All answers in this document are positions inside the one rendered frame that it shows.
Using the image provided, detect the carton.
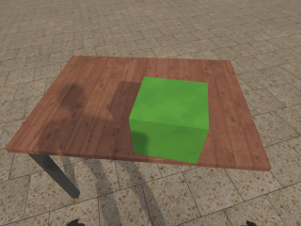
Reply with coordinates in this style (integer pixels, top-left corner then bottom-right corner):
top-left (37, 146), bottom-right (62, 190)
top-left (129, 76), bottom-right (209, 164)

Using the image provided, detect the table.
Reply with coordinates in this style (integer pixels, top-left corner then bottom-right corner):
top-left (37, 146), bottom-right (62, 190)
top-left (5, 56), bottom-right (272, 199)

